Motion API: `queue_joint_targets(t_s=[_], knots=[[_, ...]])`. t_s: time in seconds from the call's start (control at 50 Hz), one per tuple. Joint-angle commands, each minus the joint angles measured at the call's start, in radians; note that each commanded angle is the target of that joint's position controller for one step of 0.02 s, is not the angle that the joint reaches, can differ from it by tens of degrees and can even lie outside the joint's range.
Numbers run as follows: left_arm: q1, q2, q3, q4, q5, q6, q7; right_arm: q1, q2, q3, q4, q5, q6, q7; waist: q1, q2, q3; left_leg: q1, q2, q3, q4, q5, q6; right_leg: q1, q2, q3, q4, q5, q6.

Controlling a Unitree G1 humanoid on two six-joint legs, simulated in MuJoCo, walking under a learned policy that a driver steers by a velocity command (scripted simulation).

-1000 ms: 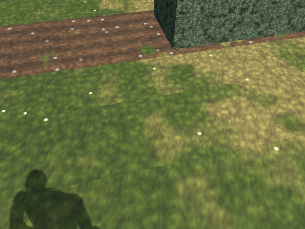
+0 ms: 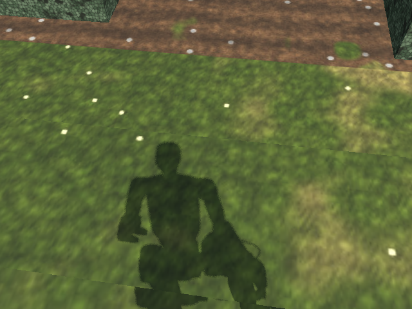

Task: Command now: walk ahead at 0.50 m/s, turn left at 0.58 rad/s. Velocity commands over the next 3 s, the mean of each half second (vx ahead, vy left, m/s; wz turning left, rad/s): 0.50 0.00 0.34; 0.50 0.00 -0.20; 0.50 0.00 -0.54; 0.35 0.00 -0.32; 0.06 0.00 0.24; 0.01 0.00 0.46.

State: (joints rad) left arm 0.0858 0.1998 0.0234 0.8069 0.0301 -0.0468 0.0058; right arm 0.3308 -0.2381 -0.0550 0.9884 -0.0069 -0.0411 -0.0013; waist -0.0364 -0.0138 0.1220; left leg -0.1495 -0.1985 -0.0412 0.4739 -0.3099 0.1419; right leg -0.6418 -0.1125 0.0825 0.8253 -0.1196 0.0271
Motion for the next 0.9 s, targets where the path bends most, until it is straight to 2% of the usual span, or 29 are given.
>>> queue_joint_targets(t_s=[0.02,0.06,0.08,0.1,0.12,0.14,0.16,0.18,0.2,0.24,0.3,0.34,0.42,0.44,0.5,0.52,0.54,0.58,0.62,0.64,0.66,0.68,0.7,0.74,0.78,0.82,0.84,0.86,0.9], knots=[[-0.03,0.108,0.026,-0.07,-0.002,-0.005,-0.009,0.03,-0.158,-0.032,-0.072,0.011,-0.003,0.004,-0.018,0.042,-0.118,-0.069,0.274,-0.26,-0.109,0.616,0.099,0.201,0.087,-0.085,-0.097,0.084,-0.021],[-0.054,0.113,0.026,-0.092,-0.005,-0.015,-0.014,0.053,-0.178,-0.038,-0.074,-0.003,0.014,-0.005,-0.012,0.058,-0.087,-0.007,0.296,-0.324,-0.073,0.53,0.084,0.201,0.1,-0.06,-0.188,-0.001,-0.032],[-0.006,0.121,0.028,-0.081,-0.008,-0.022,-0.016,0.038,-0.19,-0.041,-0.083,-0.009,0.017,-0.012,0.019,0.063,-0.087,-0.017,0.296,-0.341,-0.042,0.505,0.069,0.271,0.117,-0.055,-0.236,-0.047,-0.04],[0.106,0.135,0.034,-0.043,-0.005,-0.032,-0.011,-0.004,-0.202,-0.045,-0.097,-0.011,0.014,-0.013,0.088,0.043,-0.113,-0.067,0.265,-0.323,0.062,0.513,0.045,0.428,0.132,-0.045,-0.305,-0.046,-0.056],[0.274,0.199,0.054,-0.011,0.012,-0.038,-0.003,-0.028,-0.179,-0.039,-0.119,-0.001,0.0,-0.01,0.174,-0.049,-0.191,-0.174,0.195,-0.226,0.295,0.5,0.005,0.641,0.036,0.066,-0.338,-0.088,-0.093],[0.378,0.295,0.075,-0.015,0.015,-0.029,0.009,0.045,-0.102,-0.024,-0.147,0.019,-0.012,-0.006,0.174,-0.217,-0.352,-0.351,0.072,-0.072,0.63,0.048,-0.039,0.872,-0.219,0.411,-0.426,-0.234,-0.169],[0.351,0.303,0.08,-0.008,-0.005,-0.006,0.008,0.11,-0.139,-0.032,-0.143,0.005,-0.011,0.0,0.123,-0.296,-0.369,-0.493,0.055,-0.057,0.773,-0.263,-0.04,0.849,-0.306,0.694,-0.521,-0.308,-0.255],[0.281,0.221,0.065,-0.025,-0.01,0.006,0.003,0.094,-0.159,-0.037,-0.116,-0.012,0.0,0.001,0.101,-0.132,-0.222,-0.547,0.119,-0.08,0.848,-0.191,-0.041,0.738,-0.276,0.605,-0.523,-0.428,-0.26],[0.213,0.162,0.051,-0.036,-0.003,0.008,-0.005,0.031,-0.136,-0.031,-0.121,-0.013,0.003,0.009,0.094,-0.045,-0.116,-0.545,0.148,-0.072,0.824,-0.114,-0.048,0.606,-0.228,0.47,-0.545,-0.39,-0.249],[0.172,0.133,0.039,-0.028,0.007,-0.005,-0.011,0.02,-0.101,-0.024,-0.133,-0.018,0.016,0.014,0.044,-0.087,-0.054,-0.474,0.194,-0.077,0.701,-0.056,-0.066,0.465,-0.145,0.284,-0.581,-0.178,-0.205],[0.212,0.147,0.044,0.003,-0.005,-0.043,-0.025,0.018,-0.105,-0.025,-0.13,-0.025,0.04,0.015,0.019,-0.094,-0.09,-0.425,0.194,-0.091,0.619,0.02,-0.087,0.459,-0.122,0.184,-0.609,0.072,-0.221],[0.245,0.165,0.05,0.019,-0.018,-0.05,-0.024,-0.043,-0.097,-0.022,-0.147,-0.023,0.046,0.015,0.02,-0.073,-0.104,-0.472,0.209,-0.093,0.556,0.086,-0.097,0.499,-0.131,0.145,-0.639,0.1,-0.236],[0.277,0.177,0.05,0.041,-0.026,-0.044,-0.016,-0.205,-0.074,-0.007,-0.196,-0.022,0.038,0.033,0.046,-0.067,-0.083,-0.438,0.231,-0.023,0.307,0.231,-0.117,0.501,-0.083,0.024,-0.669,0.177,-0.218],[0.308,0.186,0.054,0.053,-0.021,-0.039,-0.016,-0.198,-0.061,-0.001,-0.188,-0.026,0.036,0.039,0.05,-0.082,-0.111,-0.416,0.243,0.0,0.325,0.249,-0.12,0.516,-0.096,0.028,-0.664,0.195,-0.233],[0.34,0.174,0.051,0.068,-0.013,-0.027,-0.018,-0.285,-0.059,0.009,-0.214,-0.024,0.039,0.044,0.072,-0.09,-0.077,-0.368,0.244,0.064,0.265,0.218,-0.125,0.504,-0.083,-0.013,-0.66,0.186,-0.233],[0.366,0.188,0.057,0.084,0.002,-0.029,-0.014,-0.248,-0.081,-0.001,-0.195,-0.035,0.037,0.04,0.061,-0.112,-0.091,-0.381,0.268,0.032,0.352,0.293,-0.106,0.56,-0.136,0.007,-0.62,0.258,-0.246],[0.371,0.194,0.059,0.085,0.001,-0.024,-0.011,-0.231,-0.103,-0.005,-0.191,-0.035,0.037,0.036,0.052,-0.093,-0.093,-0.414,0.284,0.009,0.336,0.258,-0.093,0.607,-0.152,0.016,-0.596,0.26,-0.251],[0.349,0.205,0.066,0.079,-0.004,-0.02,-0.008,-0.256,-0.102,-0.004,-0.196,-0.033,0.027,0.034,0.052,-0.086,-0.076,-0.38,0.269,0.037,0.277,0.146,-0.078,0.633,-0.151,0.003,-0.542,0.318,-0.239],[0.335,0.199,0.066,0.079,-0.007,-0.014,-0.011,-0.146,-0.093,-0.012,-0.154,-0.034,0.018,0.031,0.006,-0.087,-0.117,-0.134,0.207,0.082,0.175,0.038,-0.057,0.56,-0.111,-0.038,-0.372,0.51,-0.21],[0.319,0.2,0.067,0.083,-0.012,-0.006,-0.014,0.011,-0.098,-0.024,-0.093,-0.034,0.008,0.031,-0.067,-0.05,-0.158,0.047,0.164,0.111,0.069,0.078,-0.049,0.498,-0.066,-0.061,-0.175,0.555,-0.194],[0.325,0.181,0.064,0.073,-0.018,-0.005,-0.015,0.147,-0.167,-0.047,-0.052,-0.049,-0.007,0.025,-0.119,0.072,-0.194,0.232,0.271,-0.033,-0.056,0.069,-0.009,0.328,0.005,-0.098,0.119,0.37,-0.156],[0.442,0.069,0.047,0.053,-0.019,-0.004,-0.02,0.14,-0.243,-0.055,-0.054,-0.045,-0.022,0.022,-0.011,0.303,-0.241,0.42,0.535,-0.391,-0.115,0.219,0.087,0.016,0.147,-0.127,0.44,-0.432,-0.104],[0.378,0.144,0.061,0.052,-0.009,0.001,-0.004,0.152,-0.233,-0.06,-0.052,0.003,-0.025,0.025,-0.059,0.223,-0.186,0.31,0.559,-0.449,-0.176,0.211,0.135,-0.083,0.143,-0.022,0.469,-0.424,-0.123],[0.301,0.178,0.082,0.052,-0.028,0.017,-0.007,-0.036,-0.12,-0.027,-0.09,-0.007,-0.04,0.031,0.019,0.102,-0.044,0.102,0.51,-0.266,-0.228,0.251,0.098,-0.014,0.055,0.017,0.362,-0.303,-0.122],[0.28,0.153,0.08,0.052,-0.001,0.048,-0.019,-0.062,-0.106,-0.025,-0.083,-0.021,-0.046,0.014,0.043,0.108,-0.031,0.031,0.489,-0.163,-0.262,0.28,0.07,0.048,0.034,0.009,0.312,-0.234,-0.097],[0.257,0.145,0.086,0.051,0.008,0.073,-0.032,-0.026,-0.117,-0.027,-0.062,-0.04,-0.067,0.013,0.04,0.087,-0.04,0.056,0.474,-0.087,-0.238,0.329,0.07,0.013,0.051,-0.006,0.326,-0.09,-0.098],[0.206,0.149,0.091,0.036,-0.002,0.075,-0.036,-0.017,-0.115,-0.022,-0.061,-0.036,-0.08,0.014,0.042,0.073,-0.028,0.067,0.432,-0.03,-0.241,0.307,0.043,-0.033,0.061,-0.016,0.26,-0.011,-0.098],[0.149,0.134,0.091,0.031,0.002,0.066,-0.038,-0.01,-0.095,-0.015,-0.043,-0.027,-0.098,0.005,0.039,0.074,-0.017,0.102,0.421,0.009,-0.222,0.244,-0.014,-0.072,0.051,0.019,0.162,0.075,-0.101],[0.079,0.115,0.083,0.006,0.002,0.058,-0.049,-0.016,-0.094,-0.011,-0.034,-0.021,-0.115,-0.008,0.047,0.077,0.003,-0.016,0.382,0.074,-0.203,0.137,-0.031,0.0,0.081,-0.023,-0.026,0.292,-0.093]])
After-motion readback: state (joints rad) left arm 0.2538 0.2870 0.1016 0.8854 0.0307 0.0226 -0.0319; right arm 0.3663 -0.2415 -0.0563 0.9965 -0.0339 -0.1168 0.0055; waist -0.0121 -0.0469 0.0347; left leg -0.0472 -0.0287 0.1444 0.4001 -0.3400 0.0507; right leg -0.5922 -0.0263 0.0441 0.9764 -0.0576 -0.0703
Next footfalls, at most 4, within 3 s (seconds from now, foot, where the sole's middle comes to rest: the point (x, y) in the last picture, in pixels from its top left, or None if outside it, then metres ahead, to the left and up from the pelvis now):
0.12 right None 0.25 -0.14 -0.77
0.64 left None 0.37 0.12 -0.77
1.20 right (220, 230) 0.74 -0.02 -0.94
1.60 left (183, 180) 0.98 0.12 -0.94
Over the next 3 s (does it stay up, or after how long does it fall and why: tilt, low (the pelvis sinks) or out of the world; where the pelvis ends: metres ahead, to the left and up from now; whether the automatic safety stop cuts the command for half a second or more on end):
stays up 0.93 0.00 -0.16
